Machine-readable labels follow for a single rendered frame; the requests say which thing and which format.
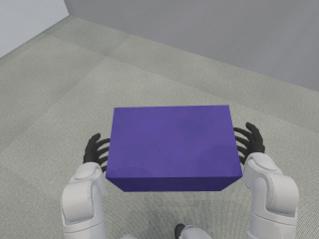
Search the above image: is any robot right foot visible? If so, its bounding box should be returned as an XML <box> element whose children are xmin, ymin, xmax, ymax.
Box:
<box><xmin>174</xmin><ymin>223</ymin><xmax>185</xmax><ymax>239</ymax></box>

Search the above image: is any robot left hand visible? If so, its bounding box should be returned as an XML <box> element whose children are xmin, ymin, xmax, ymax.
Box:
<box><xmin>83</xmin><ymin>132</ymin><xmax>111</xmax><ymax>173</ymax></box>

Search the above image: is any robot left forearm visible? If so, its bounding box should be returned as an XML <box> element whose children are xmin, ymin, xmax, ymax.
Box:
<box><xmin>60</xmin><ymin>162</ymin><xmax>109</xmax><ymax>239</ymax></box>

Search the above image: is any robot right thigh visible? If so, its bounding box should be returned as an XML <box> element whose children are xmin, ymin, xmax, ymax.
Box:
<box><xmin>178</xmin><ymin>227</ymin><xmax>212</xmax><ymax>239</ymax></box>

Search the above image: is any carton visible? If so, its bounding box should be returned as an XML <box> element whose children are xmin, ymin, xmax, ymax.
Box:
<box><xmin>105</xmin><ymin>105</ymin><xmax>243</xmax><ymax>192</ymax></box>

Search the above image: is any robot right forearm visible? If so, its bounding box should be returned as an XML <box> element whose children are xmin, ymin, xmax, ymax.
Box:
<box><xmin>241</xmin><ymin>152</ymin><xmax>299</xmax><ymax>239</ymax></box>

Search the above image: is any robot right hand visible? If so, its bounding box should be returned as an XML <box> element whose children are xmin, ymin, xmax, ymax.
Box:
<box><xmin>233</xmin><ymin>122</ymin><xmax>265</xmax><ymax>165</ymax></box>

